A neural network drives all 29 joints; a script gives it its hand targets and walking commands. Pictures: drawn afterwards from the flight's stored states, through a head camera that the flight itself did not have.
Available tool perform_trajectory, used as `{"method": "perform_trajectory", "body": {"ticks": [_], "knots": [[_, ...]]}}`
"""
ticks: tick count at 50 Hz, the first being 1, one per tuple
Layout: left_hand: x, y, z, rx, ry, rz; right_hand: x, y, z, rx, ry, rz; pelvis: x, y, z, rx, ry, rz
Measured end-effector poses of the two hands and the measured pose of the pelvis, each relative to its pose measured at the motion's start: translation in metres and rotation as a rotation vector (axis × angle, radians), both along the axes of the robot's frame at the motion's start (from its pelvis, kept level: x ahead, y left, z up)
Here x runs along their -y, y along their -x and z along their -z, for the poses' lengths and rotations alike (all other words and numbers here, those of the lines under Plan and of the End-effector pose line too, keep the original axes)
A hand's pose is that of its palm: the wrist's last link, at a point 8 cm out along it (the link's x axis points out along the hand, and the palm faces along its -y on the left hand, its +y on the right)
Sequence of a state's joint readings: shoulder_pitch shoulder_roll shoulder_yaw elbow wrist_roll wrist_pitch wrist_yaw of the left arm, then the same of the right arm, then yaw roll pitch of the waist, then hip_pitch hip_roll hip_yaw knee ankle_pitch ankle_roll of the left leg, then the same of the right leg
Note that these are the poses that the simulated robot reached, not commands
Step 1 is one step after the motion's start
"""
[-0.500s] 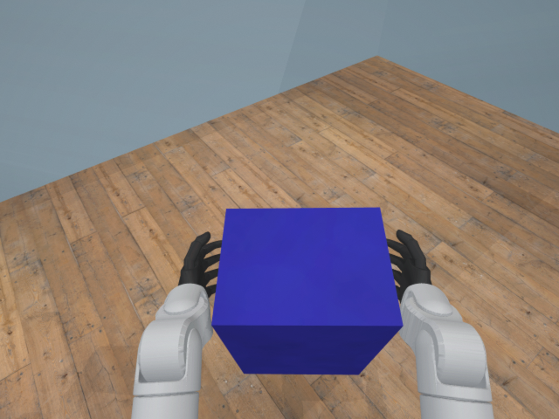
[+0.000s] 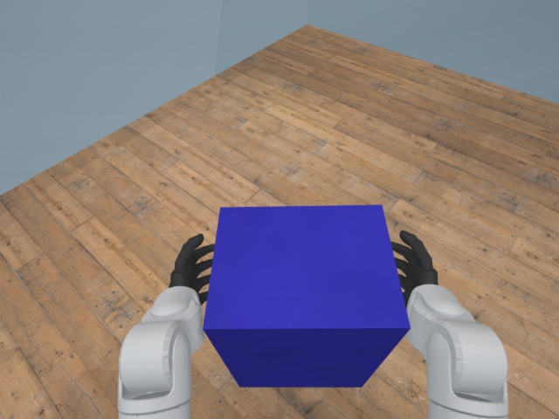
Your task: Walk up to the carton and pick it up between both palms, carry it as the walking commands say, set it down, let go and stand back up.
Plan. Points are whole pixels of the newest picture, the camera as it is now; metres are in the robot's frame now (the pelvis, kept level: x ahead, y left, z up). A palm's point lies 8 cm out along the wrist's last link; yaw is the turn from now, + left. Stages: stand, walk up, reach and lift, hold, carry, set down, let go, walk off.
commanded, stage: carry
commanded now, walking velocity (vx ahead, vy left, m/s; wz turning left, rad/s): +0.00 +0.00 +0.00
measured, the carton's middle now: (300, 309) +0.27 +0.00 +0.01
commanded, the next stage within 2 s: none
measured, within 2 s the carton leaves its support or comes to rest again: neither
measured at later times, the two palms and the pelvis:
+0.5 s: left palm (131, 322) +0.21 +0.19 +0.10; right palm (392, 318) +0.21 -0.10 +0.11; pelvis -0.03 +0.05 +0.01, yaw -2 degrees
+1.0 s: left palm (152, 320) +0.22 +0.18 +0.07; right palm (393, 320) +0.22 -0.11 +0.08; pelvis -0.04 +0.04 +0.02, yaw -1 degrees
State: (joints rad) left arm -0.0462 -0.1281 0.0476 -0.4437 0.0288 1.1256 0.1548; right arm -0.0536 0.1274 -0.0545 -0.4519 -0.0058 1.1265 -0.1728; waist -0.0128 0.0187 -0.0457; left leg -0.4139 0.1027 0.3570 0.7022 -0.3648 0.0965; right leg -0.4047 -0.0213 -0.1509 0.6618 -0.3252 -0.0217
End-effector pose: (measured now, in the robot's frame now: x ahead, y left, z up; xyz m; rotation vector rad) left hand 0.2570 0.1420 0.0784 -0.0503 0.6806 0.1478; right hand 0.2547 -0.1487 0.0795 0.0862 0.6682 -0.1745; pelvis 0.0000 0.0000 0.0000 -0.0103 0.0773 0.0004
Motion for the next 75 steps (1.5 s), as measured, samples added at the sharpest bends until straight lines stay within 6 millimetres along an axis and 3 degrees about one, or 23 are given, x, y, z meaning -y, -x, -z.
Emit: {"method": "perform_trajectory", "body": {"ticks": [3, 7, 10, 17, 28, 35, 41, 51, 61, 66, 71, 75], "knots": [[0.001, 0.003, -0.002, -0.013, -0.01, 0.003, 0.001, 0.003, 0.0, -0.014, -0.008, 0.002, 0.0, 0.002, -0.005, 0.014, 0.008, 0.017], [-0.003, 0.009, -0.01, 0.004, 0.016, 0.004, -0.003, 0.01, -0.016, 0.005, 0.018, 0.003, -0.004, 0.004, -0.012, 0.017, -0.006, 0.024], [-0.01, 0.009, -0.019, 0.05, 0.019, 0.015, -0.01, 0.012, -0.027, 0.05, 0.024, 0.013, -0.013, 0.007, -0.011, 0.016, -0.001, 0.021], [-0.032, 0.022, -0.03, 0.058, 0.008, 0.02, -0.032, 0.027, -0.034, 0.058, 0.027, 0.01, -0.035, 0.012, -0.012, 0.034, 0.004, 0.035], [-0.055, 0.049, -0.019, -0.007, 0.024, 0.006, -0.056, 0.05, -0.029, -0.007, 0.054, -0.011, -0.054, 0.038, -0.015, 0.053, 0.002, 0.026], [-0.057, 0.055, -0.013, -0.018, 0.026, -0.004, -0.057, 0.053, -0.022, -0.018, 0.052, -0.017, -0.054, 0.051, -0.016, 0.038, -0.005, 0.023], [-0.051, 0.049, -0.016, 0.008, 0.011, -0.002, -0.051, 0.047, -0.023, 0.008, 0.043, -0.017, -0.049, 0.05, -0.016, 0.032, 0.0, 0.022], [-0.037, 0.031, 0.005, -0.026, 0.002, 0.026, -0.038, 0.034, 0.0, -0.027, 0.037, -0.002, -0.041, 0.044, -0.016, 0.039, 0.002, 0.023], [-0.04, 0.018, 0.0, 0.032, 0.02, 0.022, -0.042, 0.022, -0.007, 0.032, 0.042, 0.003, -0.044, 0.032, -0.017, 0.037, 0.004, 0.024], [-0.045, 0.013, 0.018, -0.016, 0.006, 0.031, -0.046, 0.016, 0.009, -0.017, 0.061, -0.011, -0.049, 0.027, -0.016, 0.043, 0.001, 0.026], [-0.051, 0.025, -0.013, 0.114, 0.04, -0.005, -0.052, 0.025, -0.023, 0.115, 0.028, 0.001, -0.052, 0.036, -0.009, 0.038, -0.001, -0.006], [-0.057, 0.039, -0.017, 0.11, 0.027, -0.033, -0.058, 0.03, -0.023, 0.111, 0.024, -0.033, -0.049, 0.045, -0.003, 0.029, -0.003, -0.038]]}}
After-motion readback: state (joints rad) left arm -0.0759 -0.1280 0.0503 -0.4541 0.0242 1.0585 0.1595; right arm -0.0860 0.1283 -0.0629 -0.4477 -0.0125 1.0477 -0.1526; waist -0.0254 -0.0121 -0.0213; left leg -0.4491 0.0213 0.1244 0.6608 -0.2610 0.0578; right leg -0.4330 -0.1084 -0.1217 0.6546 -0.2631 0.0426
